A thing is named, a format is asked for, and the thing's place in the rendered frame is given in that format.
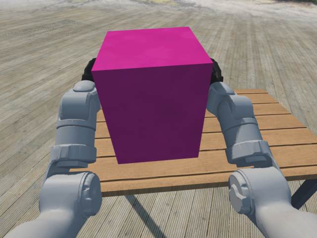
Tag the robot right hand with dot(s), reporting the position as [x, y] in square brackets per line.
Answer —
[216, 73]

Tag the right robot upper arm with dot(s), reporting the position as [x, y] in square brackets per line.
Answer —
[262, 194]

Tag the table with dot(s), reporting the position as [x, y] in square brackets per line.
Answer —
[293, 146]

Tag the robot left hand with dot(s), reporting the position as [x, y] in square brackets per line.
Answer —
[87, 71]

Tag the robot left forearm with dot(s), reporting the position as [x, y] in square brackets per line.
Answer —
[75, 134]

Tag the carton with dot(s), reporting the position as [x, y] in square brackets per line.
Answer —
[153, 86]

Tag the left robot upper arm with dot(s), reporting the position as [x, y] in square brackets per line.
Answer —
[67, 200]

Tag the robot right forearm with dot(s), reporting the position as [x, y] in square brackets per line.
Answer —
[245, 145]

